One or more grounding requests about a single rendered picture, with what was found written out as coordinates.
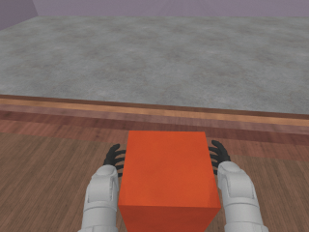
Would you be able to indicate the carton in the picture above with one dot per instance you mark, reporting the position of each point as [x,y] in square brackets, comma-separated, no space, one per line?
[168,183]

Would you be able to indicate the right robot forearm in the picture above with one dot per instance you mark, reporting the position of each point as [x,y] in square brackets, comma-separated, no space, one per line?
[240,202]

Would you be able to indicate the robot left hand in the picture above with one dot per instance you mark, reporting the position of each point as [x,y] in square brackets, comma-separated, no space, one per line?
[110,158]

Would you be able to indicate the robot right hand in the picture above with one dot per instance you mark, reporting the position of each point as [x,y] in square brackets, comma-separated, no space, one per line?
[222,154]

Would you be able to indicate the left robot forearm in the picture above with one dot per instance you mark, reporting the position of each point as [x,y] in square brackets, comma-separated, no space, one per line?
[101,201]

